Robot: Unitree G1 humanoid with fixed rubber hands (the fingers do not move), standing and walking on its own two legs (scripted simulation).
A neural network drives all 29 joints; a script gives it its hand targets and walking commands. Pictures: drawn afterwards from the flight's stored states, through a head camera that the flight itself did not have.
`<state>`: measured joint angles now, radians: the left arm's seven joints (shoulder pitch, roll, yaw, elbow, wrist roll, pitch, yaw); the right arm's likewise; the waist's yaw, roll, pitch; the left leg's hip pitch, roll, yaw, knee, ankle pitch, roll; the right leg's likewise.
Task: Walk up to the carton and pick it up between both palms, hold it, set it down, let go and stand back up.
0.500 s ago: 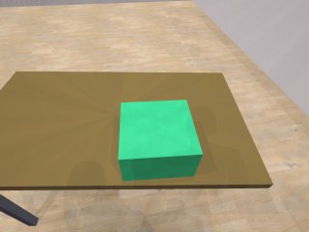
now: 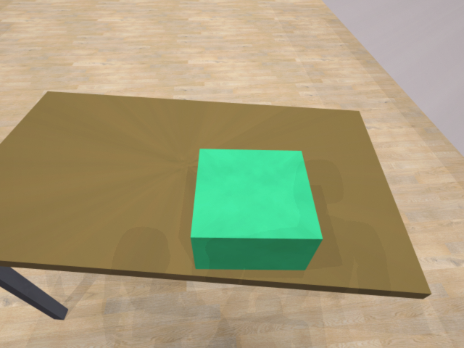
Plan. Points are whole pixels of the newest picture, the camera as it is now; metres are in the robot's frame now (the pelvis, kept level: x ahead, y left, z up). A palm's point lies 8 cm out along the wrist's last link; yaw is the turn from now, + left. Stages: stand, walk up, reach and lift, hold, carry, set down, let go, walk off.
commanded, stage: walk up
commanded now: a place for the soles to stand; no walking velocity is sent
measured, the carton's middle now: (250, 207) +0.43 -0.03 -0.05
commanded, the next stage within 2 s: stand in 0.74 s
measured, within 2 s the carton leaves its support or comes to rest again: neither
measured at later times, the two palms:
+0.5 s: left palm out of the picture +0.01 +0.26 -0.14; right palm out of the picture +0.08 -0.25 -0.13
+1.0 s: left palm out of the picture -0.04 +0.24 -0.14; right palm out of the picture +0.07 -0.25 -0.13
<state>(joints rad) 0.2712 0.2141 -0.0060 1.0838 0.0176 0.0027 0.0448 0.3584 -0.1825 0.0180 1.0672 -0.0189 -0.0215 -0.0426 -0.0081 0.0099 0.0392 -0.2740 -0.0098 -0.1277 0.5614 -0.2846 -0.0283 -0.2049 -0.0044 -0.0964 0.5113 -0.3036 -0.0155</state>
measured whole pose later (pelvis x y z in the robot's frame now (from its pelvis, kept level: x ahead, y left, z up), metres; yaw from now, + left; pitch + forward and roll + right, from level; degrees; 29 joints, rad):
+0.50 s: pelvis +0.01 -0.01 -0.01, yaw +8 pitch +0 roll -1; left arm 0.23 0.27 -0.02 0.98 0.02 0.05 0.02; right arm 0.31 -0.23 0.02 0.90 -0.01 -0.02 -0.05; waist 0.00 0.00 0.03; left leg -0.33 -0.05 -0.18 0.66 -0.32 -0.02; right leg -0.20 -0.05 -0.22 0.60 -0.39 -0.02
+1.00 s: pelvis +0.00 -0.01 +0.00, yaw +14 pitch -1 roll -2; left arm 0.27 0.27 -0.04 0.99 0.01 0.04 0.01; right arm 0.34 -0.23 0.05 0.93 -0.01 -0.02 -0.04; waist 0.00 0.00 0.05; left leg -0.33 -0.05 -0.18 0.60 -0.26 -0.02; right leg -0.15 -0.05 -0.29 0.53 -0.36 -0.02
